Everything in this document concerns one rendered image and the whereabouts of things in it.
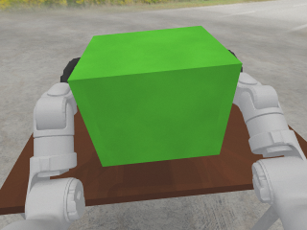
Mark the left robot hand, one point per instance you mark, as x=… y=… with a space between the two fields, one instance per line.
x=69 y=69

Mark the right robot forearm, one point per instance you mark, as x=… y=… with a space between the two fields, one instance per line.
x=268 y=130

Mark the robot right upper arm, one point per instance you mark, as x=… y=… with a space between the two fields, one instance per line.
x=282 y=182

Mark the table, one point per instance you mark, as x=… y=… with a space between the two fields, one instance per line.
x=229 y=171

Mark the left robot forearm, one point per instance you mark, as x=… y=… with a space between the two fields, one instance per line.
x=53 y=130

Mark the robot left upper arm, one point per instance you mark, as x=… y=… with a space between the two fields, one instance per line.
x=52 y=204

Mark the carton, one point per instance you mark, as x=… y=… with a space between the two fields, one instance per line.
x=155 y=95

